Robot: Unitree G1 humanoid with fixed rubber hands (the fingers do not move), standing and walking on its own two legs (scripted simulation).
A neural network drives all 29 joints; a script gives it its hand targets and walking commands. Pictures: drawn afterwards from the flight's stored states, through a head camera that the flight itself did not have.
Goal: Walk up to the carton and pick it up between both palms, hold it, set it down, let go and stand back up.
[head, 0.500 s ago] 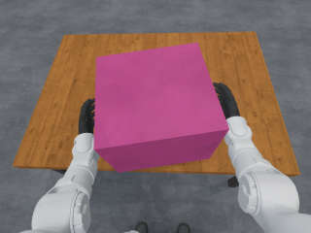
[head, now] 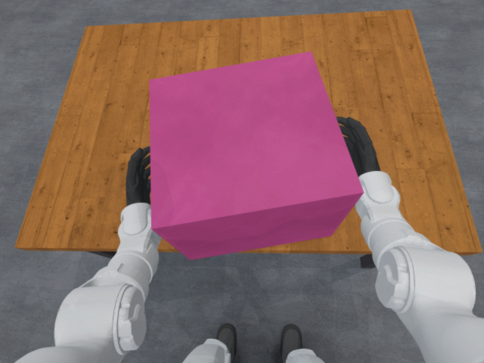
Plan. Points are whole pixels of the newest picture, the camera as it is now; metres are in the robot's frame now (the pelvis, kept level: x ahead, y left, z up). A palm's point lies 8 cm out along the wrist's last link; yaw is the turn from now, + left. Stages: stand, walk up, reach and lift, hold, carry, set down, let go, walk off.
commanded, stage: set down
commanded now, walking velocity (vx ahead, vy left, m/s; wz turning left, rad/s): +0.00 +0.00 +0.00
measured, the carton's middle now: (246, 163) +0.46 +0.05 -0.08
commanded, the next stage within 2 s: none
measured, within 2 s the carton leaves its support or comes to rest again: rests again in 0.02 s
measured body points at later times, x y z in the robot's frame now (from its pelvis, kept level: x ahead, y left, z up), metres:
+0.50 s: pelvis -0.01 -0.01 -0.01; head +0.15 -0.03 +0.41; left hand +0.37 +0.23 -0.04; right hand +0.46 -0.16 -0.03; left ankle -0.02 +0.13 -0.72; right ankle +0.01 -0.11 -0.73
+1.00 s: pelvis -0.02 -0.01 -0.02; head +0.15 -0.02 +0.40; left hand +0.38 +0.23 -0.04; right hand +0.46 -0.16 -0.04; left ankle -0.02 +0.12 -0.72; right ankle +0.01 -0.11 -0.73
